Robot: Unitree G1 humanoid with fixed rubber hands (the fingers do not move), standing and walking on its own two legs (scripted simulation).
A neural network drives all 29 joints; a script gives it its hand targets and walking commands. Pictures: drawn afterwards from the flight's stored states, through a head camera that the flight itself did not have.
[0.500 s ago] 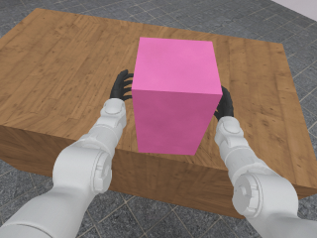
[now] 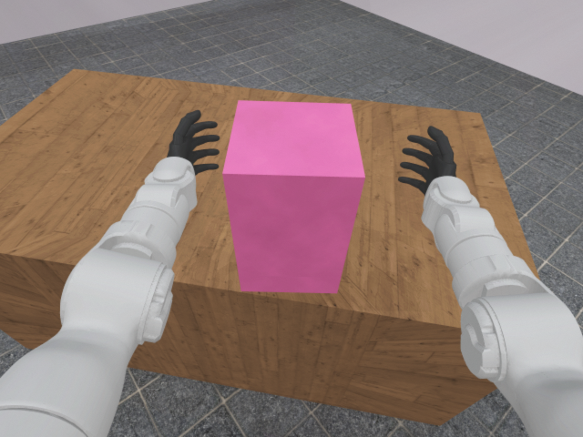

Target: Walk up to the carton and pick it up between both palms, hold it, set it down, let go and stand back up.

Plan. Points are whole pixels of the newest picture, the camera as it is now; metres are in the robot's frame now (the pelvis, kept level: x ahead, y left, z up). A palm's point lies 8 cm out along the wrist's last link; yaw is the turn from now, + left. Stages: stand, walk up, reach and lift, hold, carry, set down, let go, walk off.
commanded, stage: set down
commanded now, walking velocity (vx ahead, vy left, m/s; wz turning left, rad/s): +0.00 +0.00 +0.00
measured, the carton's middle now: (291, 204) +0.50 +0.00 +0.02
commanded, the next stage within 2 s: none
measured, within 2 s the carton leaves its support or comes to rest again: neither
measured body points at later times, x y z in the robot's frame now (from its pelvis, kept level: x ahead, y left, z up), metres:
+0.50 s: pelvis +0.00 -0.02 +0.01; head +0.01 +0.02 +0.45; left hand +0.45 +0.18 +0.14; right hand +0.41 -0.18 +0.12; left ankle +0.04 +0.13 -0.73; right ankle +0.04 -0.10 -0.73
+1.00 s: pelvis +0.02 -0.01 +0.01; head +0.03 +0.01 +0.46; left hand +0.41 +0.18 +0.08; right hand +0.36 -0.19 +0.07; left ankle +0.04 +0.13 -0.73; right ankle +0.04 -0.10 -0.73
